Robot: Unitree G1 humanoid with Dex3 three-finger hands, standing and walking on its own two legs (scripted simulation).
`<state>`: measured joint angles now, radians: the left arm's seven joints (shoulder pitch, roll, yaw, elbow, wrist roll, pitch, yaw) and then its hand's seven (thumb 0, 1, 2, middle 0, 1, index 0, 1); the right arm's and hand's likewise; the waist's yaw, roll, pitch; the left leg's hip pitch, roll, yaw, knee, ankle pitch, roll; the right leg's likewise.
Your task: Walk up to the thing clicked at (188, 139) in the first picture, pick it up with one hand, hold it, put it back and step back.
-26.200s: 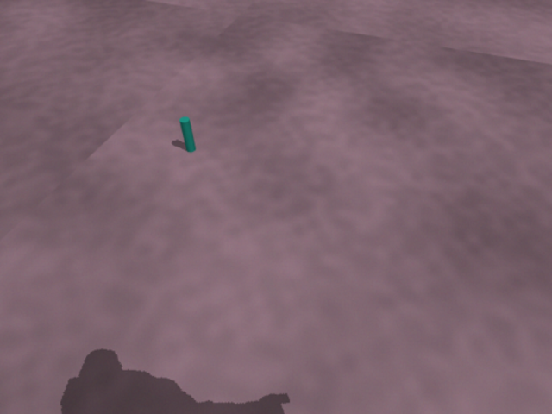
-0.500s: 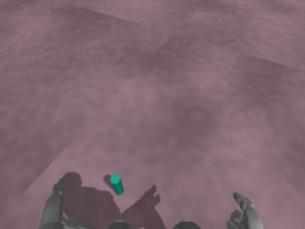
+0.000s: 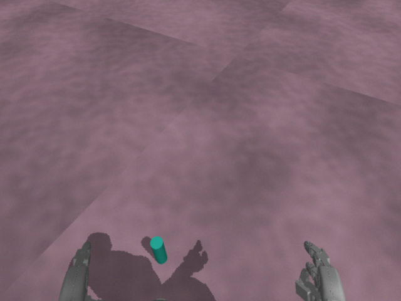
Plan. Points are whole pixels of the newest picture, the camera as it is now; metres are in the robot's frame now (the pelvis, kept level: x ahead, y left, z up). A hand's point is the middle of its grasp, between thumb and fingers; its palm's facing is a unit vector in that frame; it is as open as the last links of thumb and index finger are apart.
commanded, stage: home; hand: left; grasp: from the side
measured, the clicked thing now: (159, 251) +0.43 +0.17 -0.62
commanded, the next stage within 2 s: stand in 1.28 s
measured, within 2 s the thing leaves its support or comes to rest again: neither
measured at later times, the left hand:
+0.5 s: hand (107, 293) +0.16 +0.18 -0.05, palm faces +0.11 -0.95 -0.28, open 17.5 cm
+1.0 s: hand (108, 290) +0.17 +0.18 -0.05, palm faces +0.11 -0.95 -0.28, open 17.5 cm
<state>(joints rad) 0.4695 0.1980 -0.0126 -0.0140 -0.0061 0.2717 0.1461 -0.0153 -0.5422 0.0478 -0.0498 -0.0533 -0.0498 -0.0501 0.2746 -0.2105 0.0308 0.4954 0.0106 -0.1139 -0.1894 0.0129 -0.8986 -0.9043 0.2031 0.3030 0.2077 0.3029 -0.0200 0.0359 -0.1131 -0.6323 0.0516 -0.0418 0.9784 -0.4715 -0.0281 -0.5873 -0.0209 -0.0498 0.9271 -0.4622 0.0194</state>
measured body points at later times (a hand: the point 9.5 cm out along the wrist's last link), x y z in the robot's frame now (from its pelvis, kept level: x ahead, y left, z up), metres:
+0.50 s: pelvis +0.00 +0.00 +0.00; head +0.01 +0.01 +0.45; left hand +0.15 +0.23 -0.03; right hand +0.15 -0.24 -0.07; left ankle +0.01 +0.13 -0.68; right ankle +0.00 -0.13 -0.68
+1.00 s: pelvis +0.00 +0.00 +0.00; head +0.02 +0.00 +0.45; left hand +0.16 +0.23 -0.03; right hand +0.16 -0.24 -0.07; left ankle +0.01 +0.13 -0.68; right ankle +0.00 -0.13 -0.68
